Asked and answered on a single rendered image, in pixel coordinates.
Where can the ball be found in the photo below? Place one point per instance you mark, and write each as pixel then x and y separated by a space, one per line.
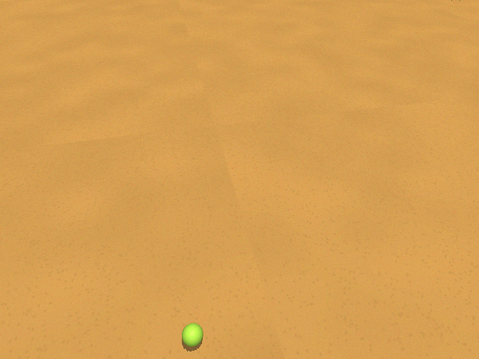
pixel 192 334

